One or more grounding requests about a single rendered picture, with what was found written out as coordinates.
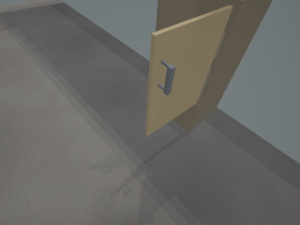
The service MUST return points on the cupboard door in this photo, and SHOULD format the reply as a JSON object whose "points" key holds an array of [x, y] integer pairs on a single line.
{"points": [[191, 47]]}

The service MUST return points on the handle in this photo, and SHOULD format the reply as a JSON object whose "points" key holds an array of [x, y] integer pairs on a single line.
{"points": [[167, 88]]}

